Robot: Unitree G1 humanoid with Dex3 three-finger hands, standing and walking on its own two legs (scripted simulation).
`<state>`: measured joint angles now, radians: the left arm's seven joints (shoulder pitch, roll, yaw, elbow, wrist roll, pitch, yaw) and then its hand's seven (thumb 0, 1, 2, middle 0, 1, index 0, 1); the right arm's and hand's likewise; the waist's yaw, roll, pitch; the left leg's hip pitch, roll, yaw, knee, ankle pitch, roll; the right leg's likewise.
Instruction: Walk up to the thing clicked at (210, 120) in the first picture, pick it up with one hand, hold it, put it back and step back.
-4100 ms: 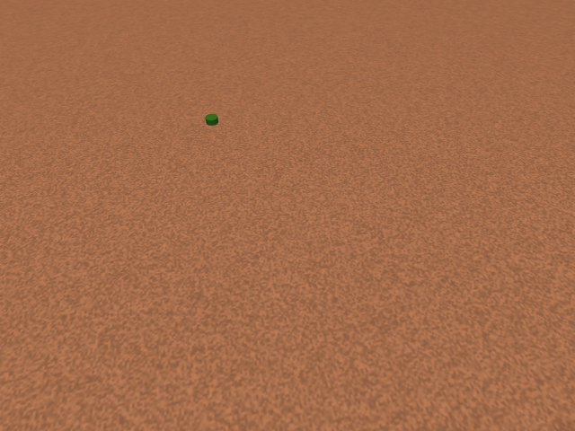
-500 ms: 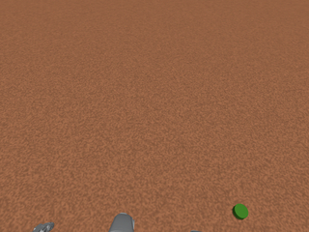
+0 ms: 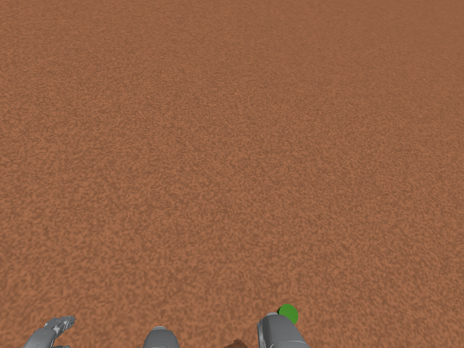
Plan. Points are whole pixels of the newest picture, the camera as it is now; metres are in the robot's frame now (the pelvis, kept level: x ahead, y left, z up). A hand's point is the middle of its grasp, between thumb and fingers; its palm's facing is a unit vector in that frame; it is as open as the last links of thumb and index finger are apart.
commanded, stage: walk up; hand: left
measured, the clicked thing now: (287, 315) +0.32 -0.31 -0.72
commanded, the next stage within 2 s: none
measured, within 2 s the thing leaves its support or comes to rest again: neither
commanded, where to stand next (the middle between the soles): +0.00 -0.60 m, yaw +9 degrees
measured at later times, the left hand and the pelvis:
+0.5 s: hand out of the picture +0.01 +0.05 -0.15, palm faces +0.04 -0.94 -0.34, open 7.4 cm; pelvis -0.03 -0.24 +0.01, yaw +6 degrees
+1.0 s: hand out of the picture -0.03 -0.21 -0.14, palm faces -0.02 -0.94 -0.35, open 7.4 cm; pelvis -0.10 -0.48 -0.01, yaw +3 degrees
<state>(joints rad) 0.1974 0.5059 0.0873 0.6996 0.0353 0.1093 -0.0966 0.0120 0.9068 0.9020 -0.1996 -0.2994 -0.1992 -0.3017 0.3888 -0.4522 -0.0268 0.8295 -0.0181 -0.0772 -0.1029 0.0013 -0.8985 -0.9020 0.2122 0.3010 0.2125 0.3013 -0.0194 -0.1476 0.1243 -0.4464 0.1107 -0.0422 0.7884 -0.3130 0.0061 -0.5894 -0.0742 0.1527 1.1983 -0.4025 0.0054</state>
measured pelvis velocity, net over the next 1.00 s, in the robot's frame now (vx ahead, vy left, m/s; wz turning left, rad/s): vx -0.10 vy -0.48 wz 0.06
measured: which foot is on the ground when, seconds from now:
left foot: down 0.00-0.14, up 0.16-0.44, down 0.46-0.86, up 0.88-1.00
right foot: up 0.00-0.10, down 0.12-0.48, up 0.50-0.82, down 0.84-1.00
